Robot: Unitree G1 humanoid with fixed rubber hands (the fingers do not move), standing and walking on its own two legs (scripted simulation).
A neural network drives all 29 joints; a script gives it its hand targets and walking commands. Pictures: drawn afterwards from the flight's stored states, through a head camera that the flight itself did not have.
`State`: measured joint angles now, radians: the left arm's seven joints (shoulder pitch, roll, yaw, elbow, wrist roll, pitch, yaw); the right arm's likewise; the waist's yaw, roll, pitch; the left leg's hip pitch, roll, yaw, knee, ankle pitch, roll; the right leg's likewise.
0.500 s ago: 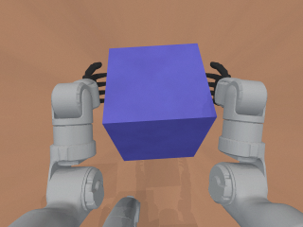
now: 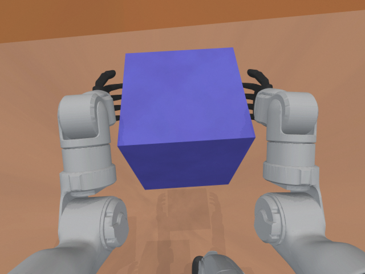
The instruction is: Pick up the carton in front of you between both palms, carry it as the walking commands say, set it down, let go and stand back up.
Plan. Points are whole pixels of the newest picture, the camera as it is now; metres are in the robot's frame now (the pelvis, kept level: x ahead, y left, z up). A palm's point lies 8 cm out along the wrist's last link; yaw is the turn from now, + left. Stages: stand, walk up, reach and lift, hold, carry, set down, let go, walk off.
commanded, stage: carry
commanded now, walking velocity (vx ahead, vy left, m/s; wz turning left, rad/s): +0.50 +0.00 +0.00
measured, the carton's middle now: (183, 127) +0.40 -0.03 +0.10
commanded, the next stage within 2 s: none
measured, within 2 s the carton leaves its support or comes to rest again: neither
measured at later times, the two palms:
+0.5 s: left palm (102, 17) +0.70 +0.15 +0.21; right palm (216, 17) +0.68 -0.14 +0.21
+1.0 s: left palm out of the picture +0.97 +0.18 +0.27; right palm out of the picture +1.02 -0.12 +0.28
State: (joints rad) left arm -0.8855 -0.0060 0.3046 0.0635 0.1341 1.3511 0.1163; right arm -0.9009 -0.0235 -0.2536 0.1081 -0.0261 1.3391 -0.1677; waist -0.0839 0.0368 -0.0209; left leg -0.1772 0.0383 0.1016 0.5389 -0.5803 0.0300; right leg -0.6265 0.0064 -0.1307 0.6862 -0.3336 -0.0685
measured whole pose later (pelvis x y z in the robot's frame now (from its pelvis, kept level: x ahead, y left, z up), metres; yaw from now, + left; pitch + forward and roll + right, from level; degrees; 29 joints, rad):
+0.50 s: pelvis +0.31 +0.02 +0.05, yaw +1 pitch +4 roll +1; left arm -0.87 0.05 0.27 0.23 0.08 1.34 0.13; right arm -0.86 0.02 -0.24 0.20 -0.11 1.33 -0.15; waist -0.07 -0.01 -0.03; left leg -0.50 -0.03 0.14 0.70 -0.43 0.09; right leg -0.44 0.00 0.01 1.27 -0.50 -0.02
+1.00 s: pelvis +0.61 -0.02 +0.11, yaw +1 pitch +4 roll +0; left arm -0.90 0.01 0.24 0.16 0.03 1.39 0.24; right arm -0.94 -0.01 -0.32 0.17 -0.12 1.36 -0.14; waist 0.13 -0.01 0.00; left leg -0.71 0.01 0.03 1.26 -0.46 0.05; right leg -0.33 0.01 -0.12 0.52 -0.43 -0.05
